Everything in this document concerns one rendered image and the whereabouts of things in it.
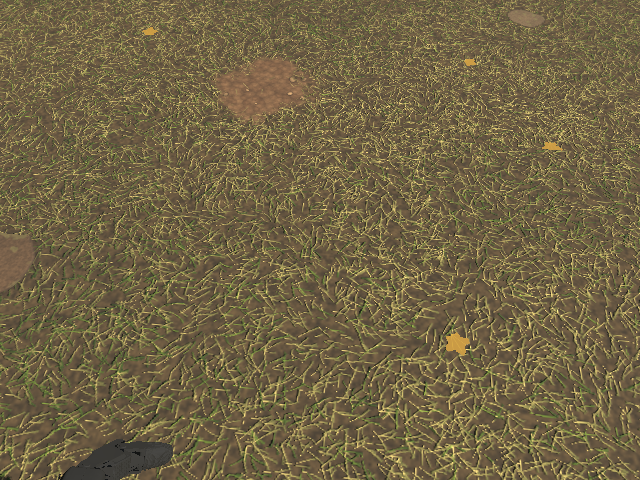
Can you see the left robot hand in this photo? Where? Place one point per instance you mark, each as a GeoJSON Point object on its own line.
{"type": "Point", "coordinates": [117, 459]}

